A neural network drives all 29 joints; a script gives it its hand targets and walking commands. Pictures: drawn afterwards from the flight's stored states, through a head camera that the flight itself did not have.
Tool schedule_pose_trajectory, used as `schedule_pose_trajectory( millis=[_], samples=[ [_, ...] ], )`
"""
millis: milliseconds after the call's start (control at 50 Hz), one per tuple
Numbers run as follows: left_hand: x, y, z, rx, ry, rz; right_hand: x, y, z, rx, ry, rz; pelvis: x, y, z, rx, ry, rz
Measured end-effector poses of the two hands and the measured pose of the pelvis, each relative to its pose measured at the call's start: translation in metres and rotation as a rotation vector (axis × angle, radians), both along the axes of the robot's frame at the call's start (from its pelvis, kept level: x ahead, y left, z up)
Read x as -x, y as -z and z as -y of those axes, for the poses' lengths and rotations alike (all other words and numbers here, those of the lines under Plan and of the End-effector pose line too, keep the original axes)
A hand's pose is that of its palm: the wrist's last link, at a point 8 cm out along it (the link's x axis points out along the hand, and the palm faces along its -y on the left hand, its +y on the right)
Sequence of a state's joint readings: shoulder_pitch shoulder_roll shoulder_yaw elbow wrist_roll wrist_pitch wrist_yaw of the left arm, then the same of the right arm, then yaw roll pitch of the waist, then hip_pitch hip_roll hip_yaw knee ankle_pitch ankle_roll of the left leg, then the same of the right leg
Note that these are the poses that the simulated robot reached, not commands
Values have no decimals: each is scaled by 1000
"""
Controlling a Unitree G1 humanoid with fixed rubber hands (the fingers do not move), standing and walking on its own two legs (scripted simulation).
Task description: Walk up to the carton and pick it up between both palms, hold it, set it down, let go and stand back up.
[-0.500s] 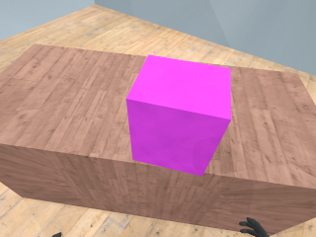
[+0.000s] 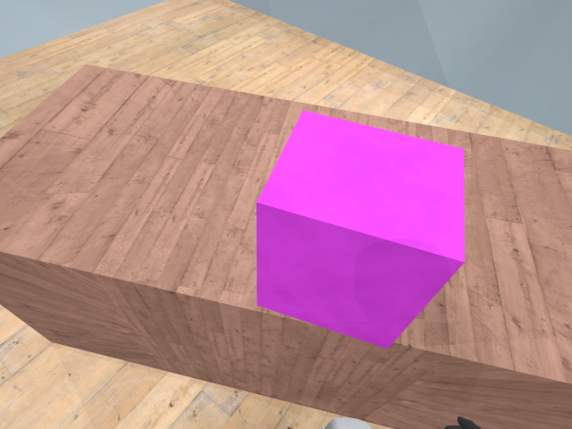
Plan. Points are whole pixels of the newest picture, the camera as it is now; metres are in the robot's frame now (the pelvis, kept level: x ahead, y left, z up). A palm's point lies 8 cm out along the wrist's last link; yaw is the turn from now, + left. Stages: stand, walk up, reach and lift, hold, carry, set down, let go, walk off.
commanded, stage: walk up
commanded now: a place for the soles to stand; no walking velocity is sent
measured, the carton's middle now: (347, 236) +0.39 -0.11 +0.02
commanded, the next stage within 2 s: none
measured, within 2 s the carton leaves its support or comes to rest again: neither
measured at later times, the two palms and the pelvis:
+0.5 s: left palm out of the picture +0.09 +0.28 -0.10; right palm out of the picture +0.11 -0.27 -0.09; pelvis -0.02 +0.00 -0.01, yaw -8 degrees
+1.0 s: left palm out of the picture +0.15 +0.22 -0.09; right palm out of the picture +0.03 -0.29 -0.10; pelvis -0.01 -0.01 -0.01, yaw -15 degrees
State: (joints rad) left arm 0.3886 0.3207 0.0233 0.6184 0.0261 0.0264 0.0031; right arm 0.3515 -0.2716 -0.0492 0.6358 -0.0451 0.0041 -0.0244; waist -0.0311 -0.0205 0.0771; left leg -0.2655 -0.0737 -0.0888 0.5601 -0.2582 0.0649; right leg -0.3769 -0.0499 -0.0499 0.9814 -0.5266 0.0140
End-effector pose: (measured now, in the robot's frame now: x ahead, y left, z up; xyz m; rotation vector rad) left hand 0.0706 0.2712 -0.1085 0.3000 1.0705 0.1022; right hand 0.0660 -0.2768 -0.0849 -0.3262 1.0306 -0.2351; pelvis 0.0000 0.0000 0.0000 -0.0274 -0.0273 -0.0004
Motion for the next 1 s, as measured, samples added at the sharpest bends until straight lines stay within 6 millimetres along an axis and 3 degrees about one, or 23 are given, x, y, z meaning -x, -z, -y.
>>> schedule_pose_trajectory(
  millis=[80,220,360,460,540,640,780,1000],
  samples=[
    [-14,-5,11,-2,5,30,-16,0,8,-9,-6,18,-4,0,7,-5,5,4],
    [-30,-7,33,-29,1,109,-64,17,19,-74,-40,125,-6,15,24,-10,41,14],
    [-30,-26,21,-72,17,131,-76,7,8,-98,-59,176,6,7,19,-53,78,-7],
    [-22,-14,-2,-65,36,94,-60,6,-2,-81,-31,200,17,13,3,-59,118,4],
    [-24,-11,-4,-38,64,92,-36,0,-4,-55,12,199,19,12,-4,-31,144,16],
    [-34,-13,9,-16,111,101,-8,-5,7,-25,66,176,21,6,0,-16,172,7],
    [-43,-11,36,-8,164,126,25,15,25,-57,124,120,25,13,11,-11,210,6],
    [-76,-21,50,19,221,159,36,13,11,-86,153,125,12,5,10,-40,256,-8]
  ],
)
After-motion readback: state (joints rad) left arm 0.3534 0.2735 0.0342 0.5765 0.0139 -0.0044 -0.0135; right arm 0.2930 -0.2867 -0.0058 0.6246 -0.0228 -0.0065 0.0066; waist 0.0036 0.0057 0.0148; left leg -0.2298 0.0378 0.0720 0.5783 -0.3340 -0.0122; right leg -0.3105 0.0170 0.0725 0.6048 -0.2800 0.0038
